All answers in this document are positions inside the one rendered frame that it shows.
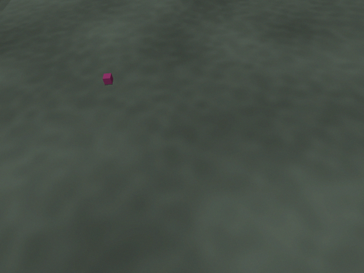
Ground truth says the small box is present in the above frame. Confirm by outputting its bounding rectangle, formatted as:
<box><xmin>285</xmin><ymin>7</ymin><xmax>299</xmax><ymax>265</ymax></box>
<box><xmin>103</xmin><ymin>73</ymin><xmax>113</xmax><ymax>85</ymax></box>

